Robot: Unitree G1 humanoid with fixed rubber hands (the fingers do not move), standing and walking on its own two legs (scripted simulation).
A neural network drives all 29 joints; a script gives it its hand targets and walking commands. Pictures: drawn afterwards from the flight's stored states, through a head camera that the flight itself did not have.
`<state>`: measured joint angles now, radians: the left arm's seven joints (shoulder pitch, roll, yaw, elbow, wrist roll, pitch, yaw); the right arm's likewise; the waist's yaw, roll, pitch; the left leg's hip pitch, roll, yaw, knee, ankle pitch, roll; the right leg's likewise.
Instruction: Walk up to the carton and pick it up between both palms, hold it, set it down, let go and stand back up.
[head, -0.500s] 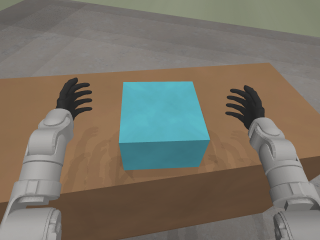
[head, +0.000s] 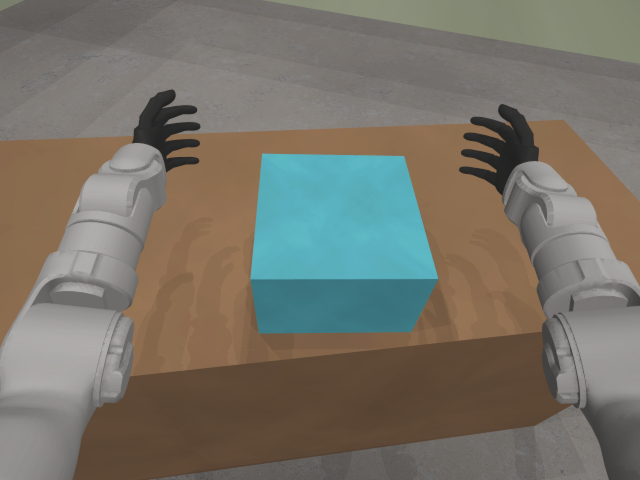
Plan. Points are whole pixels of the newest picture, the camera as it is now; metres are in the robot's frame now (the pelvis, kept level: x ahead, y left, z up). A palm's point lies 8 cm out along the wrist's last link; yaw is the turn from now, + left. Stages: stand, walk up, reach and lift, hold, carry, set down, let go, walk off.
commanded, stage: reach and lift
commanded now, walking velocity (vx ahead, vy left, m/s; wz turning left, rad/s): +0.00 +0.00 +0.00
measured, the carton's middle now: (334, 240) +0.47 +0.00 +0.01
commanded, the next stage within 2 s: none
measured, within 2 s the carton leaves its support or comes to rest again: neither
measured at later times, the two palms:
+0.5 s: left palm (181, 224) +0.43 +0.21 +0.07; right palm (468, 234) +0.44 -0.19 +0.07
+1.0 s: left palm (201, 228) +0.44 +0.19 +0.05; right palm (453, 236) +0.45 -0.17 +0.05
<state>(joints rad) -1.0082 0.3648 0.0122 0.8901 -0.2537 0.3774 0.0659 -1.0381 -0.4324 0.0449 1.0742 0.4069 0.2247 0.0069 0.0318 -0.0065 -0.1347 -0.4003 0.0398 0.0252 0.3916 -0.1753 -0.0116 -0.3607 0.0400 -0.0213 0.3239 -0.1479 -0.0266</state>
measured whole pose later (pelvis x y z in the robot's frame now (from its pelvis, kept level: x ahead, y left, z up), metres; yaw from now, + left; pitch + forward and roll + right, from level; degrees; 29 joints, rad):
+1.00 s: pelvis -0.02 +0.00 -0.02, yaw +0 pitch +24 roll -1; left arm -1.06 0.21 -0.04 1.46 -0.26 -0.30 0.07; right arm -1.03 -0.26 0.08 1.37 0.35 -0.21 -0.02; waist 0.03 0.00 -0.27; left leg -0.79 0.03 0.01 0.58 -0.21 -0.01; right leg -0.77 0.03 -0.04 0.55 -0.21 -0.03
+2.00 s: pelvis +0.01 +0.01 +0.00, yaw +0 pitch +10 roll +0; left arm -0.79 -0.03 0.53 1.02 0.36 -0.18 0.04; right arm -0.76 0.02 -0.62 1.00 -0.42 -0.24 0.01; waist 0.01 -0.01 -0.05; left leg -0.33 0.02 0.05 0.33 -0.17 0.00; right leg -0.31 0.02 -0.01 0.28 -0.15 -0.01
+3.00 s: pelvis -0.01 +0.01 +0.01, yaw +1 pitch +9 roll -1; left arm -0.76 -0.02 0.47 1.04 0.33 -0.23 0.05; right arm -0.72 -0.01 -0.54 1.12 -0.39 -0.42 -0.07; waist 0.00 -0.05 -0.08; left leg -0.34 0.03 0.07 0.30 -0.12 0.01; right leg -0.30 0.01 -0.08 0.23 -0.10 -0.02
